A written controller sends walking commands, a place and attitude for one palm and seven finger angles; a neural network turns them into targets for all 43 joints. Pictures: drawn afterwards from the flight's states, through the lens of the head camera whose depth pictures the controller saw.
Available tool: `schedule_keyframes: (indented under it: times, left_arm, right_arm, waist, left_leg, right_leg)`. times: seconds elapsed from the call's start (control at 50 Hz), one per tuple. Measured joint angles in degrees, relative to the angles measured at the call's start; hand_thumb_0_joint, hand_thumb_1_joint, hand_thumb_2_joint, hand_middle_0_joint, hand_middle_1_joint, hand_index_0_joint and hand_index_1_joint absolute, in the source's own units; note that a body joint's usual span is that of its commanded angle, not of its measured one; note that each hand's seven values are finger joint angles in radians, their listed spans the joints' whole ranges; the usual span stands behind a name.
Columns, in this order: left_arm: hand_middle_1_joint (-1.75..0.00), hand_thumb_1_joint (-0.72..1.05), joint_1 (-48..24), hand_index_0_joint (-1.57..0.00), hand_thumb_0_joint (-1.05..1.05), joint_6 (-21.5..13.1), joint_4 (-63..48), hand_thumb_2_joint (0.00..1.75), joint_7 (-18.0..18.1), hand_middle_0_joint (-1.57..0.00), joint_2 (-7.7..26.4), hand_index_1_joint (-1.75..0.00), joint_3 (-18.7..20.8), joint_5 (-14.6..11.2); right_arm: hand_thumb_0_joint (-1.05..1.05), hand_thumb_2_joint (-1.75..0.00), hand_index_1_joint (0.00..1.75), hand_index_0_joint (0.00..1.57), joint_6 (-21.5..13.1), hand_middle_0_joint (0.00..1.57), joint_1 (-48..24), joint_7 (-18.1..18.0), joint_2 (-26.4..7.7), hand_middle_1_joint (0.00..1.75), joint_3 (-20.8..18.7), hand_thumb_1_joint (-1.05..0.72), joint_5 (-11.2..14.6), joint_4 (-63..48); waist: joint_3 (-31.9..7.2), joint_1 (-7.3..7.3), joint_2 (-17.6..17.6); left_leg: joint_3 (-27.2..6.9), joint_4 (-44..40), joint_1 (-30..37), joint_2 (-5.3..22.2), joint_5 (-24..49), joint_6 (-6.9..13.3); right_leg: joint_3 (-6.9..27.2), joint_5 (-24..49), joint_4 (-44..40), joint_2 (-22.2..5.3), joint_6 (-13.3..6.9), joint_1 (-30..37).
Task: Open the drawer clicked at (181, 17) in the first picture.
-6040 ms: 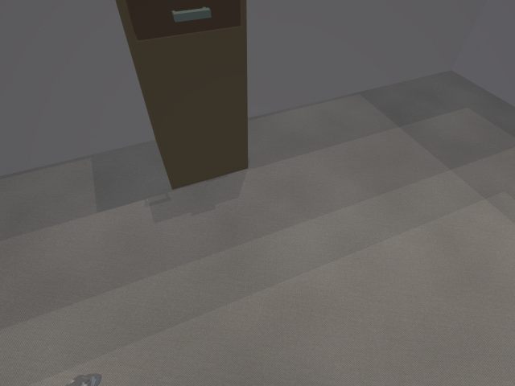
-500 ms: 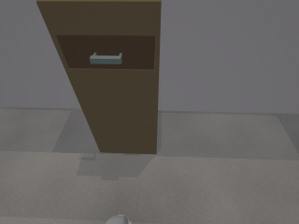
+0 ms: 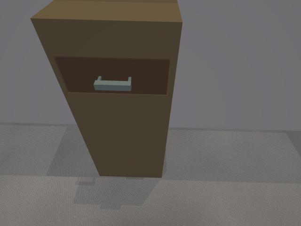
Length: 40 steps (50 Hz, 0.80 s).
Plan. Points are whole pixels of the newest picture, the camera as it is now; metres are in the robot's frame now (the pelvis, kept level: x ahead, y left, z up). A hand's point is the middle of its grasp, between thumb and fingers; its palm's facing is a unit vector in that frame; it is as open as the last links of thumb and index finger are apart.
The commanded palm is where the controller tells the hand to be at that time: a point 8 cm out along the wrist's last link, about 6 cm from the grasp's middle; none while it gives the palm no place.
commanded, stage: come to a stop and stand still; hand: left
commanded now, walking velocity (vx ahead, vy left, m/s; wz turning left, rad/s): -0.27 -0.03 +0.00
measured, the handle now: (113, 82) +0.56 +0.17 +0.08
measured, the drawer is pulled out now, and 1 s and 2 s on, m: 0.00 0.00 0.00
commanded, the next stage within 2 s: look again from close up in 1.36 s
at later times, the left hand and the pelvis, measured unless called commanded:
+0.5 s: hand out of the picture +0.08 +0.20 -0.19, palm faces +0.08 -0.98 -0.21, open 7.3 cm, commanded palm none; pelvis +0.02 +0.01 -0.01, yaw +1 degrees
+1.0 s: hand out of the picture -0.01 +0.17 -0.17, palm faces +0.03 -0.98 -0.20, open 7.4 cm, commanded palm none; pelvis -0.01 +0.01 +0.00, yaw +0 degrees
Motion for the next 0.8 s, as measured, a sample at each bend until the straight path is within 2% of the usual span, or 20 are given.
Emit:
schedule_keyframes:
  times: [0.06,0.1,0.14,0.2,0.28,0.34,0.4,0.46,0.48,0.54,0.58,0.62,0.66,0.72,0.78,0.8]
  left_arm:
    - [-0.3,0.92,-1.83,-0.19,0.01,-0.07,-0.72,0.9,0.17,-0.2,-0.04,-0.3,-0.46,-0.16]
    - [-0.3,0.92,-2.31,-0.19,0.01,-0.76,-0.94,0.9,0.49,-0.2,0.11,-0.3,-0.97,-0.3]
    - [-0.3,0.92,-2.87,-0.19,0.0,-1.29,-0.09,0.9,0.96,-0.2,-0.72,-0.3,-1.62,-0.48]
    - [-0.3,0.92,-3.7,-0.19,0.0,-1.19,0.44,0.9,1.25,-0.2,-1.84,-0.3,-2.5,-0.69]
    - [-0.3,0.92,-5.7,-0.2,0.0,-0.4,-0.28,0.9,2.14,-0.2,-2.54,-0.3,-1.67,-0.54]
    - [-0.3,0.93,-6.4,-0.2,-0.01,0.52,-1.1,0.9,2.23,-0.21,-2.24,-0.3,-1.22,-0.09]
    - [-0.3,0.92,-6.01,-0.2,0.0,1.27,-1.32,0.9,2.14,-0.21,-1.29,-0.3,-0.79,0.21]
    - [-0.3,0.91,-4.79,-0.2,0.0,2.1,-1.0,0.9,1.98,-0.21,0.09,-0.3,-0.26,0.04]
    - [-0.3,0.91,-4.35,-0.2,0.0,2.48,-0.82,0.9,1.87,-0.21,0.63,-0.3,-0.12,-0.19]
    - [-0.3,0.91,-2.99,-0.2,0.0,4.11,0.18,0.9,1.64,-0.2,1.82,-0.3,0.34,-0.47]
    - [-0.3,0.91,-1.97,-0.2,0.01,4.34,0.79,0.9,1.31,-0.2,2.15,-0.3,0.45,-0.34]
    - [-0.3,0.91,-0.7,-0.2,0.01,3.85,1.28,0.9,1.13,-0.2,2.32,-0.3,0.29,-0.35]
    - [-0.3,0.91,0.58,-0.2,0.01,3.38,1.91,0.9,1.16,-0.2,2.2,-0.3,-0.16,-0.43]
    - [-0.3,0.91,1.99,-0.19,0.01,2.95,3.17,0.9,1.33,-0.2,1.66,-0.3,-1.09,-0.68]
    - [-0.3,0.91,2.97,-0.19,0.01,2.03,4.52,0.9,1.59,-0.2,1.12,-0.3,-1.98,-0.91]
    - [-0.3,0.91,2.97,-0.19,0.01,1.64,5.3,0.9,1.79,-0.2,0.55,-0.3,-2.23,-0.93]
  right_arm:
    - [0.0,-0.9,0.3,0.2,0.59,0.2,1.51,-0.11,0.51,0.3,0.29,-0.92,-0.16,1.09]
    - [0.0,-0.9,0.3,0.2,0.96,0.2,2.47,-0.24,1.14,0.3,0.6,-0.92,0.02,2.09]
    - [0.0,-0.9,0.3,0.2,1.7,0.2,2.34,-0.22,1.05,0.3,0.68,-0.91,0.55,3.21]
    - [0.01,-0.9,0.3,0.2,3.2,0.2,1.95,-0.4,1.19,0.3,0.44,-0.91,1.06,3.51]
    - [0.01,-0.9,0.3,0.2,4.72,0.2,0.52,-0.75,1.2,0.3,-0.2,-0.91,1.36,2.7]
    - [0.01,-0.9,0.3,0.2,5.57,0.2,-1.16,-0.69,0.31,0.3,-0.82,-0.91,1.23,1.39]
    - [0.01,-0.9,0.3,0.2,5.58,0.2,-2.92,-0.46,-0.61,0.3,-1.17,-0.91,1.12,-0.34]
    - [0.01,-0.9,0.3,0.2,4.48,0.2,-3.45,-0.24,-1.18,0.3,-0.99,-0.91,0.94,-2.13]
    - [0.01,-0.9,0.3,0.2,3.99,0.2,-3.35,-0.22,-1.17,0.3,-0.96,-0.91,0.78,-2.48]
    - [0.0,-0.9,0.3,0.2,3.92,0.2,-2.77,-0.33,-0.39,0.3,-0.36,-0.91,0.11,-2.96]
    - [0.0,-0.9,0.3,0.2,3.97,0.2,-2.37,-0.65,0.02,0.3,0.23,-0.91,-0.01,-2.57]
    - [0.0,-0.9,0.3,0.2,3.81,0.2,-2.22,-0.81,0.4,0.3,0.75,-0.91,0.11,-1.93]
    - [0.01,-0.9,0.3,0.2,3.57,0.2,-2.29,-1.22,0.34,0.3,0.78,-0.92,0.21,-1.23]
    - [0.01,-0.9,0.3,0.2,2.99,0.2,-2.68,-1.23,-0.02,0.3,0.74,-0.93,0.43,-0.51]
    - [0.01,-0.9,0.3,0.2,2.48,0.2,-2.87,-1.01,-0.05,0.3,0.86,-0.93,0.91,0.18]
    - [0.01,-0.9,0.3,0.2,2.41,0.2,-3.15,-1.01,-0.26,0.3,0.78,-0.93,1.14,0.66]
  waist:
    - [0.66,-1.02,0.79]
    - [1.13,-1.28,0.61]
    - [1.72,-1.67,2.25]
    - [2.44,-2.66,3.4]
    - [4.44,-1.64,2.5]
    - [5.41,-0.67,2.06]
    - [5.58,-0.2,1.38]
    - [4.73,-0.24,0.51]
    - [4.35,-0.27,-0.04]
    - [3.27,-0.05,-1.49]
    - [2.37,0.21,-1.42]
    - [1.64,0.68,-1.29]
    - [1.2,0.98,-0.99]
    - [1.15,0.96,-0.49]
    - [1.14,0.85,-0.71]
    - [1.36,0.83,-0.06]
  left_leg:
    - [-0.18,1.3,1.16,0.29,-2.06,-0.87]
    - [-0.13,4.32,1.13,0.54,-4.63,-1.88]
    - [-0.67,7.01,0.65,2.13,-6.88,-2.83]
    - [-3.73,12.01,-1.99,2.77,-12.5,-3.68]
    - [-7.26,23.77,-7.8,1.66,-17.33,-4.18]
    - [-8.53,27.5,-10.65,1.07,-17.19,-4.44]
    - [-8.74,24.72,-10.77,1.19,-14.94,-4.53]
    - [-8.04,13.65,-7.02,1.77,-7.85,-4.26]
    - [-7.84,11.16,-6.19,1.59,-6.33,-3.55]
    - [-6.9,10.4,-5.77,0.66,-5.11,-1.32]
    - [-6.84,7.57,-4.83,0.35,-3.51,-0.67]
    - [-6.69,4.68,-3.91,-0.04,-1.81,-0.34]
    - [-6.49,2.48,-3.16,-0.47,-0.56,-0.04]
    - [-5.96,0.87,-2.6,-1.05,0.4,0.14]
    - [-5.04,1.7,-3.16,-1.92,0.15,-0.16]
    - [-4.89,2.32,-3.32,-1.65,-0.14,-0.36]
  right_leg:
    - [0.19,1.45,-8.33,0.63,0.26,3.34]
    - [0.31,7.23,-15.95,1.05,-0.25,7.3]
    - [-0.3,4.49,-16.14,2.48,-2.29,8.2]
    - [-1.81,2.97,-16.5,3.32,-3.33,8.6]
    - [-2.7,4.11,-18.07,2.83,-3.63,8.9]
    - [-2.84,5.17,-18.88,2.27,-3.1,8.55]
    - [-2.5,6.21,-19.12,1.91,-2.34,7.68]
    - [-2.04,6.27,-17.37,1.7,-1.18,6.12]
    - [-1.74,5.73,-15.91,1.4,-0.83,5.3]
    - [2.25,-4.36,-8.27,2.55,-0.52,3.33]
    - [4.33,-5.87,-1.59,3.87,-0.57,2.58]
    - [4.88,-6.13,1.69,4.36,-0.23,3.34]
    - [4.47,-6.83,0.33,4.19,0.27,5.79]
    - [3.45,-7.36,-7.61,3.63,0.69,11.03]
    - [3.32,-1.05,-19.67,3.0,0.24,16.89]
    - [3.34,-1.73,-21.49,3.26,-0.3,17.85]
